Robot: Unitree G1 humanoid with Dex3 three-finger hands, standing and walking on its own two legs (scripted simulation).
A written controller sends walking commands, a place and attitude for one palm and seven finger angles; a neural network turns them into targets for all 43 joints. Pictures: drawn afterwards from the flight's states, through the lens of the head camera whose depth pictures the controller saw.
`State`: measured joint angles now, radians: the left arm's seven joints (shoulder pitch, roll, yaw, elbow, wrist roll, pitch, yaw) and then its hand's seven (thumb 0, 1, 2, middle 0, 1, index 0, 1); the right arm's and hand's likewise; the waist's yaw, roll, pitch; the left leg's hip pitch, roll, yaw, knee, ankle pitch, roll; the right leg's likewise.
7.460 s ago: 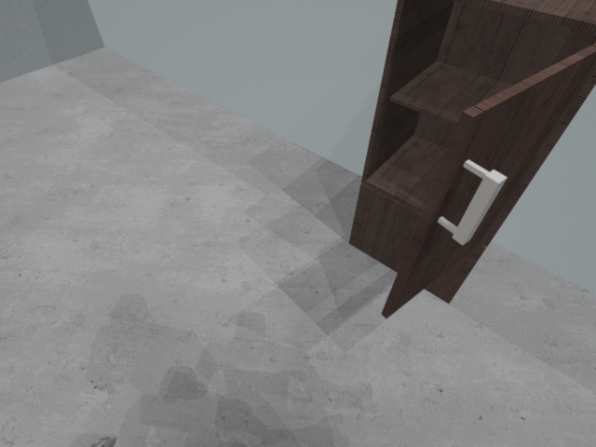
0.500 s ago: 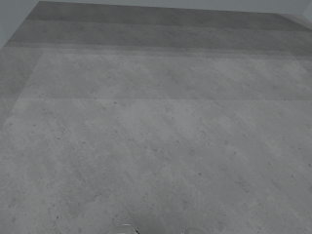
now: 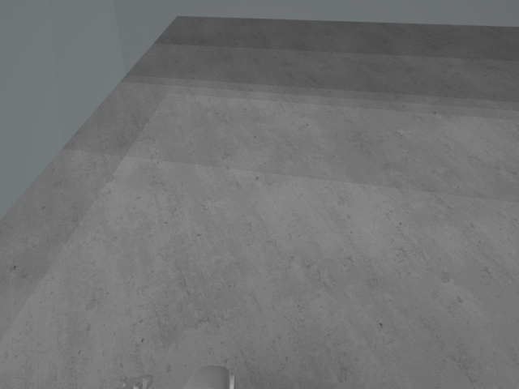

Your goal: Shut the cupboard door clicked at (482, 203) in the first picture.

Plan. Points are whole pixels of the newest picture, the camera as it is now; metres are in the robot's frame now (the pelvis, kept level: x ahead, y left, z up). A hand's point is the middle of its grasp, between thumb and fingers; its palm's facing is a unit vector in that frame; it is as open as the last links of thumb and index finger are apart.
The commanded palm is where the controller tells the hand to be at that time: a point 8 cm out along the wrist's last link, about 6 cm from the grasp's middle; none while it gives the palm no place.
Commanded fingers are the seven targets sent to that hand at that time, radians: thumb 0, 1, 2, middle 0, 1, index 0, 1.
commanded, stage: walk to a spot facing it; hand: left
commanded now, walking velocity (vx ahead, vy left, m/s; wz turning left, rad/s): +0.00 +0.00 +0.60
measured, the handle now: out of the picture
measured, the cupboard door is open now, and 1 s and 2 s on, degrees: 76 76 76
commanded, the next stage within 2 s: none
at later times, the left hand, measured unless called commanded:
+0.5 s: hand out of the picture +0.03 +0.27 -0.16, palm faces +0.33 -0.90 -0.28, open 7.4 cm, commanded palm none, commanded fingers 0.00 0.90 0.90 -0.20 -0.30 -0.20 -0.30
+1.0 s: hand out of the picture -0.07 +0.22 -0.18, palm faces +0.59 -0.77 -0.24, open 7.4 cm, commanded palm none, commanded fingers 0.00 0.90 0.90 -0.20 -0.30 -0.20 -0.30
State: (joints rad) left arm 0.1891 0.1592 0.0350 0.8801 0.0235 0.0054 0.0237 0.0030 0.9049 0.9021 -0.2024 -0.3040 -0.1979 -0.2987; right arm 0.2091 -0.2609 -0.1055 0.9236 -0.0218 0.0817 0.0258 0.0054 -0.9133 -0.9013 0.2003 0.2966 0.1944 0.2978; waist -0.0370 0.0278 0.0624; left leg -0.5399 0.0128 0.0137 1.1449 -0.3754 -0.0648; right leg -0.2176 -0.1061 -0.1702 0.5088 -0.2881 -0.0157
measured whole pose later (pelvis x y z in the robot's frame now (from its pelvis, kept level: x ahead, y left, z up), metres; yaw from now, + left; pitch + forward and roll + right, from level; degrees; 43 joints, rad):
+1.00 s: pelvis +0.00 +0.02 -0.01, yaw +37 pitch +0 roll +0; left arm 0.22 0.23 0.05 0.89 0.03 0.02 0.01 0.00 0.90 0.90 -0.21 -0.30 -0.20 -0.30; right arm 0.16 -0.25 -0.07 0.92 -0.01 0.08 0.04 0.01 -0.91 -0.90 0.20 0.30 0.19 0.30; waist 0.00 -0.03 0.10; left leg -0.32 0.03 0.08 0.70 -0.39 -0.05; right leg -0.25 -0.19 -0.28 0.60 -0.32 0.04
